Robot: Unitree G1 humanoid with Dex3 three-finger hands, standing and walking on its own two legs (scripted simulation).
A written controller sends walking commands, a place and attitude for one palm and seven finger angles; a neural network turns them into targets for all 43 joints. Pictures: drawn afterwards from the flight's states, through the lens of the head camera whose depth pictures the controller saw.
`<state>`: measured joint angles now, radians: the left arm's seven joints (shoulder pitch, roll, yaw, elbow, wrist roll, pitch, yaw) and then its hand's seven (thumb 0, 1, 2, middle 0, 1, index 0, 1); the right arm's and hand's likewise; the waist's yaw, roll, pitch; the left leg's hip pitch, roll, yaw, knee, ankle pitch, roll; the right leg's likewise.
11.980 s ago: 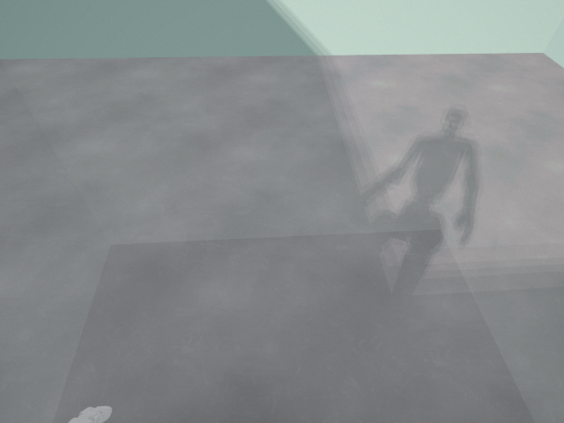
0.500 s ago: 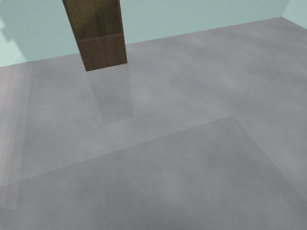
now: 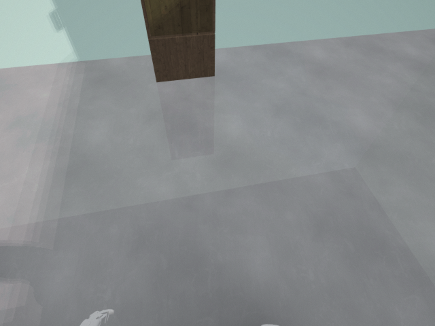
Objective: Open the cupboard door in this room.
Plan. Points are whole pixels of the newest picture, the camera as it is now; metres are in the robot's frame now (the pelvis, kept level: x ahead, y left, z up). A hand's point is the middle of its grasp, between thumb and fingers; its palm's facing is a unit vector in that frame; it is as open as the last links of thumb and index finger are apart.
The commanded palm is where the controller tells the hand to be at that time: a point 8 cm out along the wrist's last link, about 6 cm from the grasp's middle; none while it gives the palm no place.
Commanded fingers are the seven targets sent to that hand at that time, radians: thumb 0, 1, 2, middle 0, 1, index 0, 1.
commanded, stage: turn or walk to find it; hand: left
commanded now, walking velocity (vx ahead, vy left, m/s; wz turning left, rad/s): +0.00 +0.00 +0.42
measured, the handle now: out of the picture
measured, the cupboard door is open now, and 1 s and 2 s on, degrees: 0 0 0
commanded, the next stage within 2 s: none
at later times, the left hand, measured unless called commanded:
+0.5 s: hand out of the picture -0.05 +0.17 -0.17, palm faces +0.27 -0.93 -0.26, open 7.4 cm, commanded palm none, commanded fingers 0.00 0.90 0.90 -0.20 -0.30 -0.20 -0.30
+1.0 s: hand out of the picture -0.05 +0.17 -0.15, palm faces +0.44 -0.84 -0.30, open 7.4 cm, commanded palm none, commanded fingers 0.00 0.90 0.90 -0.20 -0.30 -0.20 -0.30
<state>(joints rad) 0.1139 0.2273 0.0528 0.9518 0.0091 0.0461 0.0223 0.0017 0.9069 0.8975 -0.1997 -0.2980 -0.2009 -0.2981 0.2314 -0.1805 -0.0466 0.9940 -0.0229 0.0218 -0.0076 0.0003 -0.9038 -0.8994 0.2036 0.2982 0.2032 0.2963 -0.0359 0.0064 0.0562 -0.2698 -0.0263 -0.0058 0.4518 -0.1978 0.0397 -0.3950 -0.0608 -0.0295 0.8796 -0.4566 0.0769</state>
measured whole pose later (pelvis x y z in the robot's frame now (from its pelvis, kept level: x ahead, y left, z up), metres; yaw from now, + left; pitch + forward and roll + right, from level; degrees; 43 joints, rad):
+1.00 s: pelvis -0.05 -0.06 -0.01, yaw +27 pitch -1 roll +2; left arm 0.18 0.18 0.03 0.91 0.02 0.00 0.02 0.00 0.91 0.90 -0.20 -0.30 -0.20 -0.30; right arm 0.20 -0.24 -0.07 0.96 -0.02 0.06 0.00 0.00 -0.90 -0.90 0.20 0.30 0.20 0.30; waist -0.01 0.07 0.05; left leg -0.40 -0.04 -0.09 0.83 -0.44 -0.02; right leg -0.28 -0.05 -0.11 0.61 -0.32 -0.04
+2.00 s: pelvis -0.07 -0.09 +0.00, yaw +52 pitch +0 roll +2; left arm 0.21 0.15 0.02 0.93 0.02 0.01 0.02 0.00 0.90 0.90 -0.20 -0.30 -0.21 -0.30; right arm 0.21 -0.26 -0.09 0.98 -0.02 0.08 0.02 0.00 -0.91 -0.90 0.20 0.30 0.20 0.30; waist -0.02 0.05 0.06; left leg -0.48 0.00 -0.03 1.13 -0.38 -0.05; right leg -0.23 -0.08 -0.16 0.52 -0.28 -0.03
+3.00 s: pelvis -0.08 -0.11 +0.00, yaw +77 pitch -1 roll +2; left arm 0.23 0.17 0.03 0.95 0.03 0.01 0.02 0.00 0.91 0.90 -0.21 -0.30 -0.21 -0.30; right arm 0.22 -0.25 -0.08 1.01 -0.02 0.08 0.01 0.00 -0.91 -0.90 0.20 0.30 0.20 0.30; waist 0.00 0.02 0.07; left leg -0.40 0.04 0.00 0.97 -0.43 -0.06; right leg -0.22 -0.11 -0.21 0.50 -0.26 -0.03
